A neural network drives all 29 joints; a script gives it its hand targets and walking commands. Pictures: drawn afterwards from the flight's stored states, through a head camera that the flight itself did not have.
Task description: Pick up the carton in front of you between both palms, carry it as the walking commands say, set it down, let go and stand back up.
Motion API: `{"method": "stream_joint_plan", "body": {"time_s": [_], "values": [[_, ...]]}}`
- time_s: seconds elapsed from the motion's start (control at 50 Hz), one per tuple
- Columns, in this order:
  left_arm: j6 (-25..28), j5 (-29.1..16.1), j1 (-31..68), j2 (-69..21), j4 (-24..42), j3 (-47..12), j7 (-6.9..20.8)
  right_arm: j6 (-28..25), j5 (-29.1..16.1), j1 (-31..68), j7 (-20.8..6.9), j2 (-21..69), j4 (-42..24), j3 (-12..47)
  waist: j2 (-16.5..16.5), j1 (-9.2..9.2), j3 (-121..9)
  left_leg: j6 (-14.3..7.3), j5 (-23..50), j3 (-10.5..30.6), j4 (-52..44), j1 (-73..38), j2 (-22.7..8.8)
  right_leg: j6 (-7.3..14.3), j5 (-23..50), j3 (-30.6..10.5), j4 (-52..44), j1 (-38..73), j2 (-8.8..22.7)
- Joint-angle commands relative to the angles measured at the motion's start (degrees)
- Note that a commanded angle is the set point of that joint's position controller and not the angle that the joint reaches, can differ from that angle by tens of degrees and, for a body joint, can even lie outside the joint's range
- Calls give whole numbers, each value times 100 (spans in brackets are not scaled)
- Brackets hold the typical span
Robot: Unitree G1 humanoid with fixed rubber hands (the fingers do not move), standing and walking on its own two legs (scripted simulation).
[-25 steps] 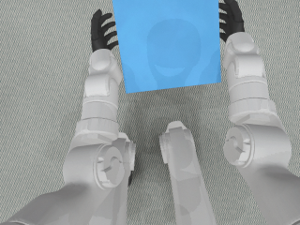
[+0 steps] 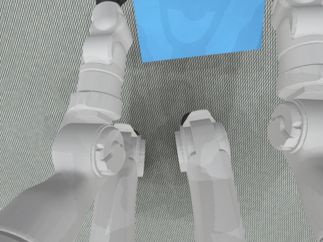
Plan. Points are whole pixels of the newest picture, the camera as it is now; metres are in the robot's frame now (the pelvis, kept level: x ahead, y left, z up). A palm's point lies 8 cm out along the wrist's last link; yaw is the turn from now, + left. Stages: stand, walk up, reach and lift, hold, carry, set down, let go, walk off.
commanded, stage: set down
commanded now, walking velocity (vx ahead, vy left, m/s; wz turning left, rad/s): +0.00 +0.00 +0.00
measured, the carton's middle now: (189, 3) +0.53 -0.16 -0.26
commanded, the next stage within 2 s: none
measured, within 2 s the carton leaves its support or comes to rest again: rests again in 0.60 s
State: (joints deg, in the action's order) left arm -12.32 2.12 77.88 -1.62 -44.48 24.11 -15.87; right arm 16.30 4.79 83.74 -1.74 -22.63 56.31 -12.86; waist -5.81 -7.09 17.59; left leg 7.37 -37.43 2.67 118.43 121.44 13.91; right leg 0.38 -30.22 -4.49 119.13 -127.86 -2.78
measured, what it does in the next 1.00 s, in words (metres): stands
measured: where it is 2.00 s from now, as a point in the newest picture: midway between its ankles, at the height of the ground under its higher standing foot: (162, 159)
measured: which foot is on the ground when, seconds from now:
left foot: down 0.00-1.00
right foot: down 0.00-1.00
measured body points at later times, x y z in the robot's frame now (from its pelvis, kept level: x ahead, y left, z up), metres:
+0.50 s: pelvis -0.01 +0.01 -0.02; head +0.35 -0.08 +0.23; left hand +0.55 +0.01 -0.19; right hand +0.51 -0.30 -0.19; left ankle +0.10 +0.13 -0.37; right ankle +0.11 -0.11 -0.37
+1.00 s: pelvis +0.00 +0.01 -0.03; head +0.37 -0.08 +0.21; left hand +0.56 +0.01 -0.21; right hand +0.52 -0.30 -0.21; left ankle +0.10 +0.13 -0.37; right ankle +0.11 -0.11 -0.37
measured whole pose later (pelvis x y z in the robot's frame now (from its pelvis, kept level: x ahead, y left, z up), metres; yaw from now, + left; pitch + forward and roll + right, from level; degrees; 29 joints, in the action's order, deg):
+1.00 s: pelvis +0.00 +0.01 -0.03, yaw +0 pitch +36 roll +3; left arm -7.8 4.6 83.1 1.8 -52.4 23.8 -8.4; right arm 10.5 6.9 86.3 -9.6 -25.4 62.9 -20.1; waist -6.0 -7.0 23.1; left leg 5.8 -38.1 1.7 125.6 124.4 12.6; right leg 1.3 -32.5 -2.0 125.1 -128.8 1.3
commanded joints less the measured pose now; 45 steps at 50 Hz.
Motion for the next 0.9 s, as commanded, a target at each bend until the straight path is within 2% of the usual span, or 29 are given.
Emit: {"method": "stream_joint_plan", "body": {"time_s": [0.0, 0.12, 0.28, 0.36, 0.42, 0.64, 0.82, 0.88], "values": [[74, -554, 3845, -4566, 294, -2621, 1490, -290, -719, 2773, -1491, 4801, -702, 1510, 258, -584, -7207, -380, 1656, -1046, -555, -1383, 90, -29, 3312, 468, -925, 5208, -192], [73, -455, 3658, -4471, -23, -2395, 1561, -304, -585, 2650, -1591, 4695, -432, 1312, 108, -575, -6473, -428, 1520, -966, -500, -1200, 67, 37, 2875, 481, -852, 4411, -177], [149, -493, 3785, -4184, -250, -2299, 1508, -447, -603, 2957, -1636, 4188, -413, 1149, -145, -693, -6054, -469, 1414, -803, -437, -1559, 14, 130, 2235, 530, -756, 3560, -85], [158, -468, 3787, -3976, -415, -2237, 1504, -444, -502, 2777, -1660, 3971, -112, 971, -317, -750, -5724, -465, 1229, -752, -441, -1599, -26, 182, 1928, 515, -740, 3220, -46], [150, -353, 3627, -3850, -579, -2082, 1508, -443, -421, 2690, -1709, 3850, 78, 812, -385, -720, -5474, -474, 1155, -716, -449, -1556, -48, 227, 1769, 487, -718, 2980, -27], [157, -11, 2980, -3416, -1013, -1599, 1610, -430, -100, 2241, -1726, 3474, 590, 467, -295, -590, -4598, -471, 1095, -671, -355, -1126, -70, 303, 1616, 322, -649, 2777, -16], [185, 79, 2496, -3339, -1252, -1562, 1711, -423, -34, 1810, -1750, 3437, 803, 440, -274, -539, -4173, -462, 1251, -678, -211, -761, -82, 336, 1948, 181, -526, 2818, -15], [169, 105, 2372, -3191, -1254, -1566, 1697, -421, 11, 1683, -1735, 3273, 821, 401, -267, -509, -4000, -452, 1142, -673, -195, -744, -110, 326, 1819, 174, -517, 2773, 4]]}}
